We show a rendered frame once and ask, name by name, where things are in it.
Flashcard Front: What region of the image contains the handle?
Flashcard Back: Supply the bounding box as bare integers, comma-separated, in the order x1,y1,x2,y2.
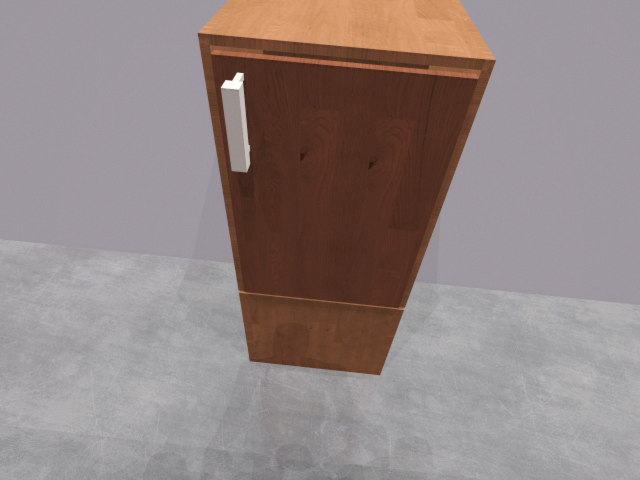
221,73,250,172

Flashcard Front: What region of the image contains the cupboard door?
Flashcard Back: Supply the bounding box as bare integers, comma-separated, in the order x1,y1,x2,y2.
211,50,478,308

